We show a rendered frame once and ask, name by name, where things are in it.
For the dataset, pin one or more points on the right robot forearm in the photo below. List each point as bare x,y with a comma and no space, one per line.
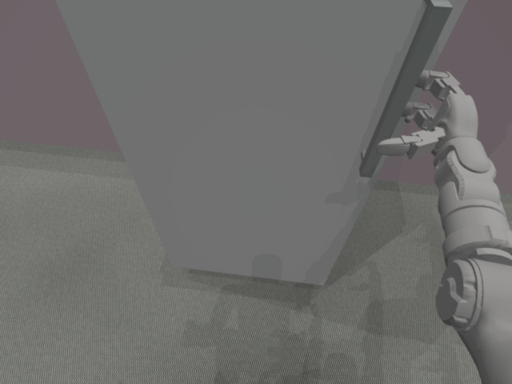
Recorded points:
473,218

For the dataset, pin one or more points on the handle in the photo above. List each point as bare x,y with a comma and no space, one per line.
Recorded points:
426,36

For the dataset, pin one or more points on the right robot hand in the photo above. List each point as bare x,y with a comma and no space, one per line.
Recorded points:
457,117

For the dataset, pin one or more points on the fridge door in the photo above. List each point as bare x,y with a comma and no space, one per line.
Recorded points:
243,121

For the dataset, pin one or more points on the robot right upper arm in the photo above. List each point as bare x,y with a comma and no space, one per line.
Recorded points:
475,298

